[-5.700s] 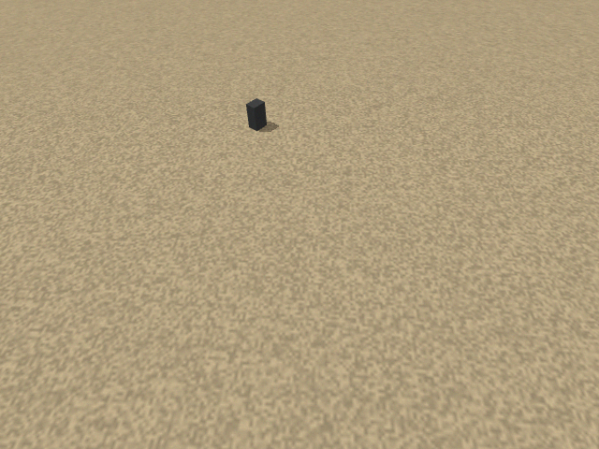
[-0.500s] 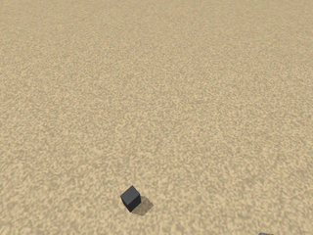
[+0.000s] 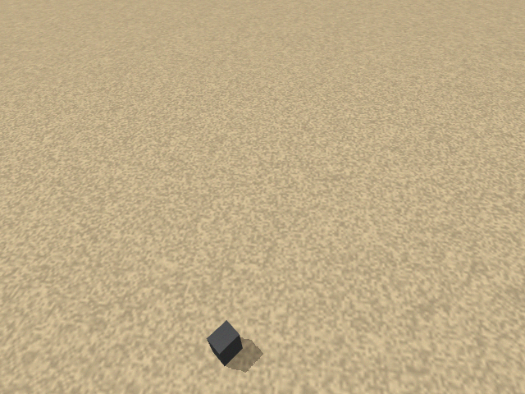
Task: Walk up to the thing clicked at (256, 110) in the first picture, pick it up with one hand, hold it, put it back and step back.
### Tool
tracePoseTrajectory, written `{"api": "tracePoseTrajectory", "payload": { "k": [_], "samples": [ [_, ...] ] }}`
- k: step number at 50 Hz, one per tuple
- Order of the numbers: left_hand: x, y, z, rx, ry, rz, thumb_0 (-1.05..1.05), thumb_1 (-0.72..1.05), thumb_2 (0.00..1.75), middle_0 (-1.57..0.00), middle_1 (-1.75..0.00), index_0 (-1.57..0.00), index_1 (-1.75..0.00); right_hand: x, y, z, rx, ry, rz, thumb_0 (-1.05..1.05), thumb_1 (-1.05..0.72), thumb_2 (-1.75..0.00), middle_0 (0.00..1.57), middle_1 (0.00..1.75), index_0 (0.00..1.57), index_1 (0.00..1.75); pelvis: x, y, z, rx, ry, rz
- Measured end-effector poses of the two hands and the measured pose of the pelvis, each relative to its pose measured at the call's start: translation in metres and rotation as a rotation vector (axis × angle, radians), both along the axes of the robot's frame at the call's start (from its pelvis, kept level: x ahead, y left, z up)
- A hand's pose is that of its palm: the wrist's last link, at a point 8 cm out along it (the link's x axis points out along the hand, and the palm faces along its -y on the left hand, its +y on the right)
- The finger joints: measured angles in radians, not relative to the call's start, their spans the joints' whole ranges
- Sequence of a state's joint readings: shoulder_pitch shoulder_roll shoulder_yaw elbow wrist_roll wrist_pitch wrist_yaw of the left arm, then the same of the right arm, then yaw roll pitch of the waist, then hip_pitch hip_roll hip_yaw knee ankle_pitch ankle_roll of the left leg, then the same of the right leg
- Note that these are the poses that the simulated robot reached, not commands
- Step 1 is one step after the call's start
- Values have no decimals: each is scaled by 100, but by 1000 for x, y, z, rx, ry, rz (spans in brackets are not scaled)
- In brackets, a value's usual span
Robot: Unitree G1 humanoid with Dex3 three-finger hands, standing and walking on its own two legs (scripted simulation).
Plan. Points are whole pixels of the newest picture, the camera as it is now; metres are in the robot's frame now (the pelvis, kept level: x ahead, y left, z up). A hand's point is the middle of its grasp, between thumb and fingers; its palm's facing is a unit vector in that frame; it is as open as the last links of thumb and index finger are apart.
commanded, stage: walk up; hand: left
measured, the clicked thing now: (225, 343) +0.40 +0.18 -0.70
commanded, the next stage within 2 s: stand in 0.42 s
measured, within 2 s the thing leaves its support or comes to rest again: neither
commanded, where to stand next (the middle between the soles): +0.07 +0.00 m, yaw -1 degrees
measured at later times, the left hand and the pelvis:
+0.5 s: hand out of the picture +0.09 +0.25 -0.16, palm faces -0.01 -0.94 -0.34, open 7.4 cm; pelvis +0.01 +0.00 +0.00, yaw +0 degrees
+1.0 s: hand out of the picture +0.10 +0.24 -0.16, palm faces -0.02 -0.94 -0.35, open 7.4 cm; pelvis +0.02 -0.01 +0.00, yaw +0 degrees
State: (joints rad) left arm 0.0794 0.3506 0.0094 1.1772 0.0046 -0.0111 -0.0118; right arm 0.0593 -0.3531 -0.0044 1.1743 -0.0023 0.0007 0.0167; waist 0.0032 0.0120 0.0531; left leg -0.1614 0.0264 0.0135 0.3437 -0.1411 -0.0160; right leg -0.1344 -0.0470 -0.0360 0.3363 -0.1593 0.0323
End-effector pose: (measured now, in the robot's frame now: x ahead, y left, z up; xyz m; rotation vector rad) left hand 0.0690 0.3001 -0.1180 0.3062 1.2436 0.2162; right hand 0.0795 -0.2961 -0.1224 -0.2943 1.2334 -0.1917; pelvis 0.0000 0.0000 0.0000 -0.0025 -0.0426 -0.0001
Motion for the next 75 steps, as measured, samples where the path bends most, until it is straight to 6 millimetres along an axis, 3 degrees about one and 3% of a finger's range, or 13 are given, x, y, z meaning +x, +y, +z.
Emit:
{"api": "tracePoseTrajectory", "payload": {
  "k": [12, 46, 75],
  "samples": [
    [11, -6, -2, -12, -4, -13, 0, 91, 90, -21, -30, -21, -30, -19, -2, -1, -4, 39, -32, 0, -91, -90, 20, 30, 20, 30, 4, -1, 0, -1, 2, -2],
    [23, -10, 0, 0, -4, -17, 0, 91, 90, -21, -30, -20, -30, 17, -9, 4, -14, -8, -6, 0, -91, -90, 20, 30, 20, 30, 22, -8, 1, 3, 11, 1],
    [35, -14, 2, 7, -5, -28, 0, 91, 90, -21, -30, -21, -30, 16, -13, 1, -11, 17, -14, 0, -91, -90, 20, 30, 20, 30, 30, -13, 2, 3, 14, -3]
  ]
}}
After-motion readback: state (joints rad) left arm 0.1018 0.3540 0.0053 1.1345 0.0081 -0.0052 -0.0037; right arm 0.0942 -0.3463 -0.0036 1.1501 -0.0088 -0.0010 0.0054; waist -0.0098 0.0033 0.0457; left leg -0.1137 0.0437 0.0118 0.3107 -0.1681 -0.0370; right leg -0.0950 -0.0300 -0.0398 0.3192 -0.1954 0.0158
